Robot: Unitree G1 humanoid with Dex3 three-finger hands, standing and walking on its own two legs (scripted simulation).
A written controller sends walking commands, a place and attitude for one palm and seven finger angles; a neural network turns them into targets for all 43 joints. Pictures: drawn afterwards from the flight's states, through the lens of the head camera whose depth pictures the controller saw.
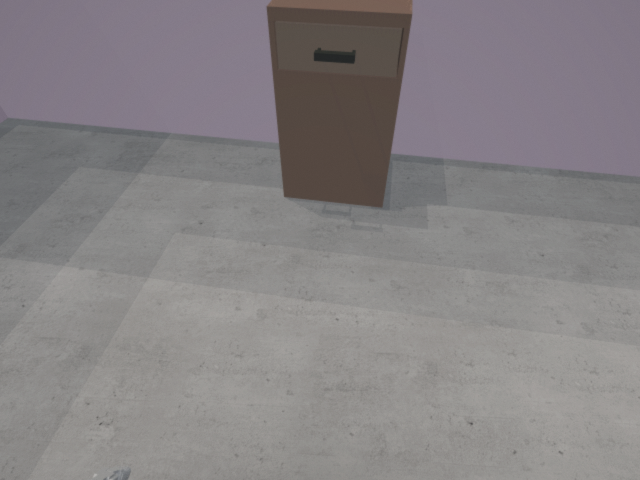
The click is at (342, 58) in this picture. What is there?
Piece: drawer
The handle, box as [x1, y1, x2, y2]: [314, 48, 355, 63]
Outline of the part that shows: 314,51 314,60 353,63 355,50 351,52 325,51 318,48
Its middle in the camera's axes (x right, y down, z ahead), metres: +0.05 -0.64 +1.34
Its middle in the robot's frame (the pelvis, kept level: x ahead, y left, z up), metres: +1.44 +0.02 -0.06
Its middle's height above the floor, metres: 0.71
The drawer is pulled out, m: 0.00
